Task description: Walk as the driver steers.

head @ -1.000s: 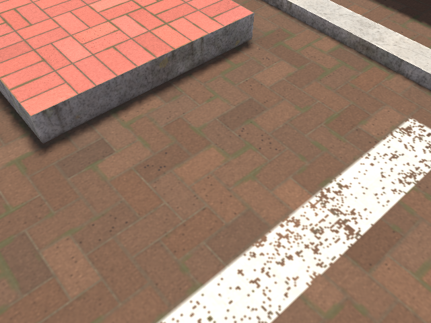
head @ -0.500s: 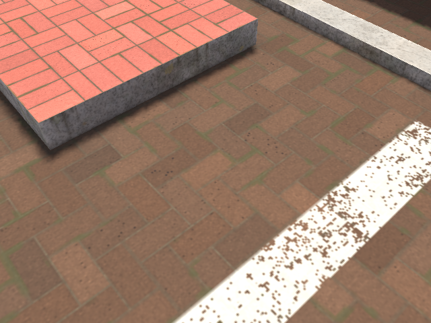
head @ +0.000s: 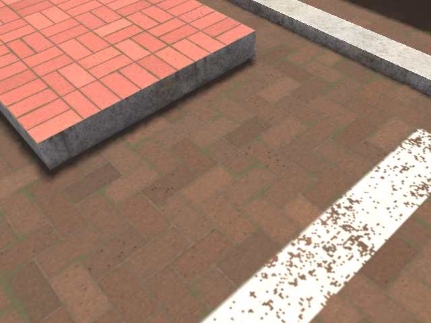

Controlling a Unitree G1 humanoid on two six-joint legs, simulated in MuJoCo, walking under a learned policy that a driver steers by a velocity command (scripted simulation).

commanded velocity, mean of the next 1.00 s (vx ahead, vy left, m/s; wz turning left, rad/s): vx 0.40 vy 0.00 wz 0.00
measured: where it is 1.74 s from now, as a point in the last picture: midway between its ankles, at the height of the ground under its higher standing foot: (218, 308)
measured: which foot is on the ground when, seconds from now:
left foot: down 0.00-0.02, up 0.04-0.44, down 0.46-0.98, up 1.00-1.00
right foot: down 0.00-0.48, up 0.50-0.94, down 0.96-1.00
